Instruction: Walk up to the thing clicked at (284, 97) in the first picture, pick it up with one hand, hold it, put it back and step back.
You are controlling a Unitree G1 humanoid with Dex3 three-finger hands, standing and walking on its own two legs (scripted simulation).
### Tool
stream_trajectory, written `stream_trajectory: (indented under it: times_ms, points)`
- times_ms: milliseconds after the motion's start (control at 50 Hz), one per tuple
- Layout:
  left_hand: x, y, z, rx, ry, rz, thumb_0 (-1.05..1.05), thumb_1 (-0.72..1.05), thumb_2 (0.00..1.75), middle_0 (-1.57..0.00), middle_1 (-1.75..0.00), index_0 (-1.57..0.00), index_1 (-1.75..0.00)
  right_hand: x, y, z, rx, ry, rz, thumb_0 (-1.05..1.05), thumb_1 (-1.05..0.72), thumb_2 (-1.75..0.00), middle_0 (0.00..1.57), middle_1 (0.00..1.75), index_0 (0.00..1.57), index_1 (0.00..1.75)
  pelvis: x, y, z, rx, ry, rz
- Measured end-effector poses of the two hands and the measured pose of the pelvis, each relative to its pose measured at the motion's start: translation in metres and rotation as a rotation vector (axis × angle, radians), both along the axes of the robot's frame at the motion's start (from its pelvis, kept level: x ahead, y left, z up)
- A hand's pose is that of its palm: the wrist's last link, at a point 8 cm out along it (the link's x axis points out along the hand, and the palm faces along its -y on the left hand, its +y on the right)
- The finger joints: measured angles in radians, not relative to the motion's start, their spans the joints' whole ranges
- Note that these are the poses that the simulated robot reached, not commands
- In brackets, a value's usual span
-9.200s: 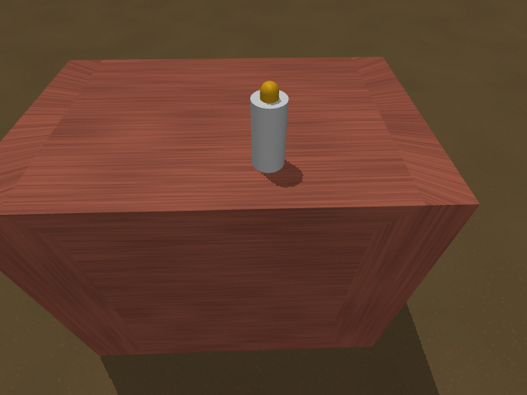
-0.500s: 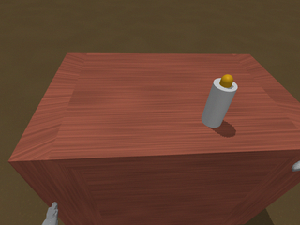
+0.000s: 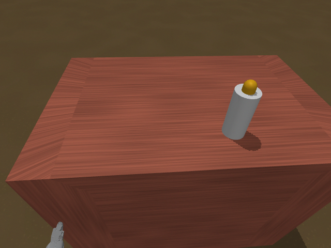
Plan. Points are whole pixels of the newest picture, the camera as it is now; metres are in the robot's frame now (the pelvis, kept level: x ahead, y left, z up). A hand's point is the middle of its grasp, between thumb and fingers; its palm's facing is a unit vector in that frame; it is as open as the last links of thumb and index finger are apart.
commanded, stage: go down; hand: right
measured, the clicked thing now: (241, 108) +0.46 -0.22 +0.12
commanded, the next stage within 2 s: approach in 1.92 s
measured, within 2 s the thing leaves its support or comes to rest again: neither
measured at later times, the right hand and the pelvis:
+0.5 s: hand out of the picture +0.32 -0.38 +0.22, palm faces +0.24 +0.97 -0.05, open 17.5 cm; pelvis +0.00 +0.00 +0.00, yaw +0 degrees
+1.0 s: hand out of the picture +0.34 -0.40 +0.21, palm faces +0.23 +0.97 +0.00, open 17.6 cm; pelvis +0.01 +0.00 +0.00, yaw +0 degrees
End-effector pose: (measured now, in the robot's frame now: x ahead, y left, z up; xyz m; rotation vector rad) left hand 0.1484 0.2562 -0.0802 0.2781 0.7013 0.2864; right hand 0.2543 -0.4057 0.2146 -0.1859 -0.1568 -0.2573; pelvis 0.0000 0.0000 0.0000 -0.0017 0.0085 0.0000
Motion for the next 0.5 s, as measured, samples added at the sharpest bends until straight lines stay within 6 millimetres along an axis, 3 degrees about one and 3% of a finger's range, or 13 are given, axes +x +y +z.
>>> stream_trajectory:
  times_ms: [260,500]
  points:
    - [-0.012,0.003,-0.006,0.022,0.030,-0.002,-0.01,-0.54,0.07,-0.06,-0.05,-0.06,-0.05,0.023,-0.015,0.001,0.093,0.070,0.011,-0.01,0.58,-0.06,0.04,0.05,0.04,0.05,-0.001,0.001,-0.002,0.002,0.034,0.001]
    - [-0.008,0.006,0.002,0.047,0.002,0.002,-0.01,-0.55,0.07,-0.06,-0.05,-0.06,-0.05,0.035,-0.025,0.002,0.138,0.101,0.019,-0.01,0.56,-0.07,0.04,0.05,0.04,0.06,0.000,0.001,-0.002,0.006,0.052,0.004]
